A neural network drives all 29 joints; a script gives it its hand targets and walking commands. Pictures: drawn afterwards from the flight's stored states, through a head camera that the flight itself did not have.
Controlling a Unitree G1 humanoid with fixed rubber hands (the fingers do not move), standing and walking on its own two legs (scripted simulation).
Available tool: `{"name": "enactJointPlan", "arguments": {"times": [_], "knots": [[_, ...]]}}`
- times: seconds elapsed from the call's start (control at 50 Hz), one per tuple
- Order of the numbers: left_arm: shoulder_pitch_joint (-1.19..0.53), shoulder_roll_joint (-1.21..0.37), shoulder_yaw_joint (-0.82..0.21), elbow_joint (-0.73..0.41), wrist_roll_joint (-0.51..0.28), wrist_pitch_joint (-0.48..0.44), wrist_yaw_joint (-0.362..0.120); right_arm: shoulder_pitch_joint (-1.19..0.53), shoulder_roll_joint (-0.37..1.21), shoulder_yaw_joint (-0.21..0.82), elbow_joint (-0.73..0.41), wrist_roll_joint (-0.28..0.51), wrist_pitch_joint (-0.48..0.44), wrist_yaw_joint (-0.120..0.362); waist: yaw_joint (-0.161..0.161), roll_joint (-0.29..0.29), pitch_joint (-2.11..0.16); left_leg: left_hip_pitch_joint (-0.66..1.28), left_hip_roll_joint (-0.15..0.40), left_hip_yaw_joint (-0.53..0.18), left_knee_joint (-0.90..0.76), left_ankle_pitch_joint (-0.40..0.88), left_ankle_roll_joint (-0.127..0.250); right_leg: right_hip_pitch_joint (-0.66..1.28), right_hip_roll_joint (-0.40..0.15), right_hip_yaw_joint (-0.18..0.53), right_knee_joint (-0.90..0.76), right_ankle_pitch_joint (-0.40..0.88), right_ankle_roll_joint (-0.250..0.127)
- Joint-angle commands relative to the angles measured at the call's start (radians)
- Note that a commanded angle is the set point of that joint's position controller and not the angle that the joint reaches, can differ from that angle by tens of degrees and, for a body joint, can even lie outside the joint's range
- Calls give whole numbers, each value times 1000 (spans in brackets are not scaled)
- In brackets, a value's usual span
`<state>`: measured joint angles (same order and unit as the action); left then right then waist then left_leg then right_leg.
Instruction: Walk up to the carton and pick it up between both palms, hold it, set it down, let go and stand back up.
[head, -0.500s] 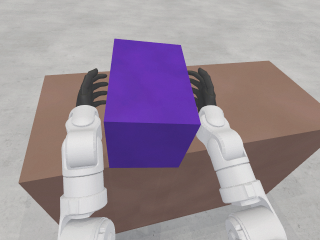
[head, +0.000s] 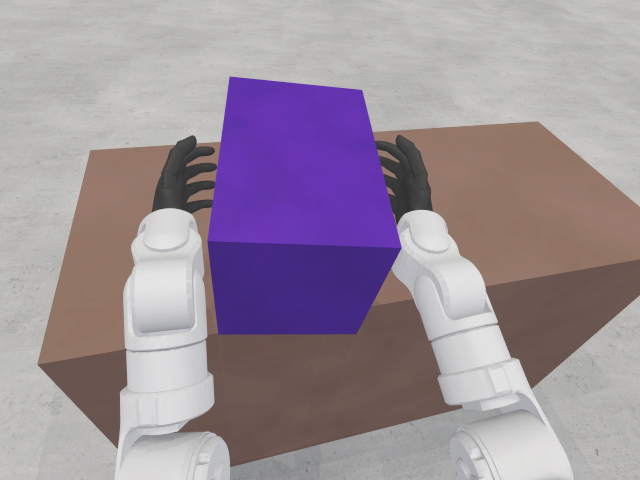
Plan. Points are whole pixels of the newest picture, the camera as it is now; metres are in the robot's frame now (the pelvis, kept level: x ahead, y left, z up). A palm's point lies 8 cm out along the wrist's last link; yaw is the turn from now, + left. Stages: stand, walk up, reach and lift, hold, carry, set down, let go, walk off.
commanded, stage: hold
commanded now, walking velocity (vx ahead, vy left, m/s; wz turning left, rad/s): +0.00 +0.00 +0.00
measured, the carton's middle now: (293, 206) +0.38 +0.01 +0.15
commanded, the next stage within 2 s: none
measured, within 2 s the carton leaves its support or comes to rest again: neither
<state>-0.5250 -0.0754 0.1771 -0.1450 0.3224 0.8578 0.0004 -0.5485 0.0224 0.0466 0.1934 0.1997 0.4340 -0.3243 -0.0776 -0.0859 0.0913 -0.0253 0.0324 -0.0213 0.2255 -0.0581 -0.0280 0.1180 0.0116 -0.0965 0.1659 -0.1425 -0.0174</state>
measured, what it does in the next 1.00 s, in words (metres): stands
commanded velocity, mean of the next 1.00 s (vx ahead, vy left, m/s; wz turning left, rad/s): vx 0.00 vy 0.00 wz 0.00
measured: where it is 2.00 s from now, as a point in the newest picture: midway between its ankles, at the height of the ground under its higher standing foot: outside the picture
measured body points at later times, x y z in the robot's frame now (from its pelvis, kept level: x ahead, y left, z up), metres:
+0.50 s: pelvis +0.00 +0.00 +0.00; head -0.02 +0.04 +0.45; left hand +0.36 +0.15 +0.18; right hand +0.36 -0.11 +0.18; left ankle +0.05 +0.13 -0.75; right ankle -0.02 -0.10 -0.75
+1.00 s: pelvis -0.01 +0.01 +0.00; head -0.03 +0.05 +0.45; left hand +0.36 +0.15 +0.17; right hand +0.36 -0.12 +0.18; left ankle +0.05 +0.13 -0.75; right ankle -0.02 -0.10 -0.75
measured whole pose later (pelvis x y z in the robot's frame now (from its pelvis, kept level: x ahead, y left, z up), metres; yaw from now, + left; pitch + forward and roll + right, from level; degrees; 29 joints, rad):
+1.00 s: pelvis -0.01 +0.01 +0.00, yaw -1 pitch -8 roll -1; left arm -0.56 -0.08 0.19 -0.02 0.31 0.78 0.05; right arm -0.61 0.03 -0.01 0.33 0.13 0.37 -0.25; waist -0.06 -0.08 0.10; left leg -0.05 0.03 -0.01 0.26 -0.06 -0.02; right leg 0.09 0.01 -0.08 0.18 -0.13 -0.01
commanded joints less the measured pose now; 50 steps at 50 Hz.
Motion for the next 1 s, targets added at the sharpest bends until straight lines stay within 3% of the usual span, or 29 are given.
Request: {"name": "enactJointPlan", "arguments": {"times": [0.0, 0.22, 0.24, 0.28, 0.42, 0.76, 0.98], "knots": [[-619, -431, -475, -186, -166, -86, -132, -656, 390, 305, -248, 49, -64, 54, -10, 97, -439, 267, -61, 51, 43, 218, -10, -54, 38, -31, -13, 208, 79], [-614, -431, -477, -191, -166, -84, -133, -652, 390, 309, -253, 51, -64, 53, -10, 97, -441, 271, -61, 50, 45, 232, -11, -49, 38, -30, -13, 221, 79], [-619, -441, -449, -150, -157, -87, -129, -688, 408, 302, -228, 47, -64, 63, 17, 82, -425, 294, -70, 52, 55, 234, 8, -74, 38, -27, -18, 210, 80], [-609, -444, -436, -130, -152, -96, -125, -676, 409, 296, -204, 38, -72, 73, 19, 72, -416, 304, -69, 51, 58, 237, 12, -81, 39, -26, -22, 205, 77], [-623, -459, -493, -176, -179, -121, -121, -664, 423, 316, -223, 38, -88, 68, -6, 97, -469, 325, -74, 47, 80, 318, 7, -67, 42, -18, -9, 299, 78], [-674, -472, -465, -77, -168, -146, -88, -716, 402, 241, -125, -22, -111, 116, 0, 102, -424, 293, -57, 57, 60, 147, 1, -140, 50, -34, -34, 72, 56], [-679, -483, -466, -71, -165, -168, -77, -718, 420, 247, -109, -27, -130, 126, 4, 104, -464, 296, -58, 58, 77, 209, 6, -121, 49, -25, -23, 135, 57]]}}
